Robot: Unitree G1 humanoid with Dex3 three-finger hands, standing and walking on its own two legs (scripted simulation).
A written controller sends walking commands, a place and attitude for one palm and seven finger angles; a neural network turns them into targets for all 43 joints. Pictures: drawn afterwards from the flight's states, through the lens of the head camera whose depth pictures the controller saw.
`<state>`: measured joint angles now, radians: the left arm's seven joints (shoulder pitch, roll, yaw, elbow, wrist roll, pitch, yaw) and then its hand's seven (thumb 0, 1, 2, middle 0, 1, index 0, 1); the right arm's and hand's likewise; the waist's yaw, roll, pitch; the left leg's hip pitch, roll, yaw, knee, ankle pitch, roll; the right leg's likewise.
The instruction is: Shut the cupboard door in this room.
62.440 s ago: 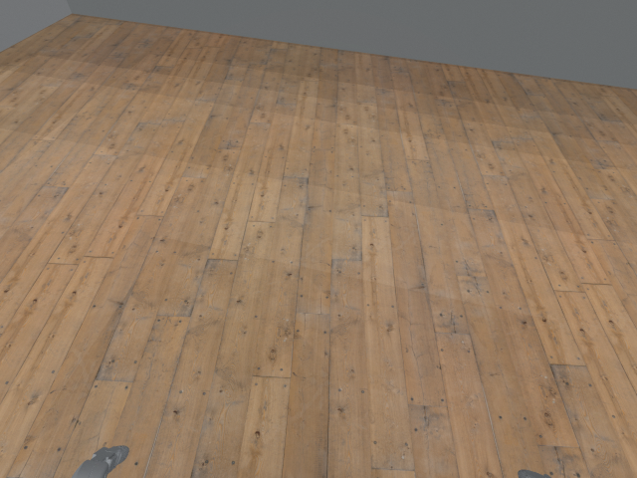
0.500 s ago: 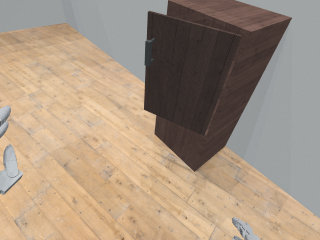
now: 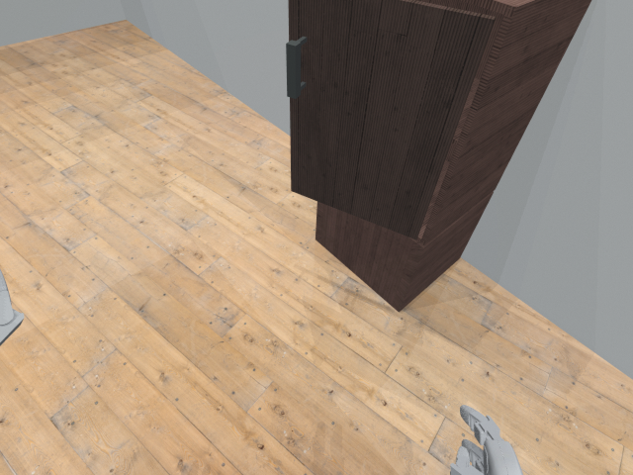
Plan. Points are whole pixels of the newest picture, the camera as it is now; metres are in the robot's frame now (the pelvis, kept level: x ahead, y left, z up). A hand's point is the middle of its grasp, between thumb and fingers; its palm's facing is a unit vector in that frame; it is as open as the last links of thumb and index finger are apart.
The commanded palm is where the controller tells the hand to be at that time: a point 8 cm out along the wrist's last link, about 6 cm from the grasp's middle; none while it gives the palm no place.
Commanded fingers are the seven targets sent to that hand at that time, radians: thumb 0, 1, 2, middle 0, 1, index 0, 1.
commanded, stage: stop stepping back and stand still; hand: left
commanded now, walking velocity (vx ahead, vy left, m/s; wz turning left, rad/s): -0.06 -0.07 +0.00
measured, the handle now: (298, 67) +0.95 +0.07 +0.07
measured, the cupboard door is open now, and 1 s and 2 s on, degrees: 20 20 20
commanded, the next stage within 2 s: let the arm hang, fingers relaxed in 0.04 s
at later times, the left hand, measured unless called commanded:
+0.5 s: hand out of the picture +0.02 +0.20 -0.17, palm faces +0.06 -0.98 -0.16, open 7.1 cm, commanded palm none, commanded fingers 0.00 0.90 0.90 -0.20 -0.30 -0.20 -0.30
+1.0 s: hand out of the picture -0.05 +0.25 -0.16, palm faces +0.03 -0.97 -0.25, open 7.4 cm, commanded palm none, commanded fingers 0.00 0.90 0.90 -0.20 -0.30 -0.20 -0.30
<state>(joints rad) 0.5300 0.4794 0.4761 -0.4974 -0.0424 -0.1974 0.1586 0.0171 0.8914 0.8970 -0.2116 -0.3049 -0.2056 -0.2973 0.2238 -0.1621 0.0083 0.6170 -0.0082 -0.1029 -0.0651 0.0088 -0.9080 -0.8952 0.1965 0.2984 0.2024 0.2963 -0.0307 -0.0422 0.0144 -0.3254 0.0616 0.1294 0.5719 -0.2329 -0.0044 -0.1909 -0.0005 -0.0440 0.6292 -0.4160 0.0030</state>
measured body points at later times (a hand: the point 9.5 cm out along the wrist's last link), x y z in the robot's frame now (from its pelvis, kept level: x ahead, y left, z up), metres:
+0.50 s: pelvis -0.01 +0.01 +0.00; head +0.01 +0.05 +0.45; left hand +0.02 +0.25 -0.16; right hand +0.08 -0.25 -0.11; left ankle +0.04 +0.13 -0.73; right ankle -0.05 -0.09 -0.73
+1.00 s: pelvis -0.03 +0.05 +0.01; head -0.04 +0.04 +0.46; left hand -0.05 +0.30 -0.14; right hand -0.02 -0.19 -0.15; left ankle +0.04 +0.13 -0.73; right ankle -0.05 -0.09 -0.73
